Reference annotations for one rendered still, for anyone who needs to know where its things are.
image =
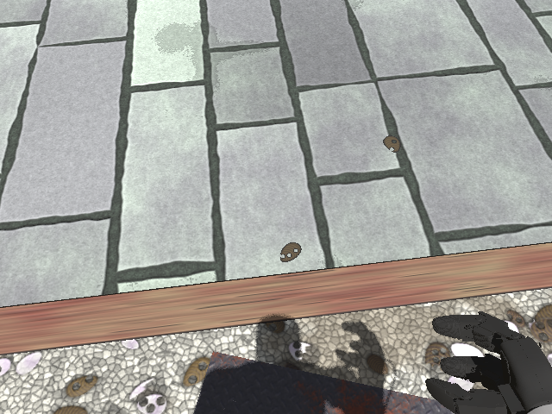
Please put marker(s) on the right robot hand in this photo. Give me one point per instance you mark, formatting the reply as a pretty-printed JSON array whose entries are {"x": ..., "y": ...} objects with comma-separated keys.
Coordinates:
[{"x": 517, "y": 383}]

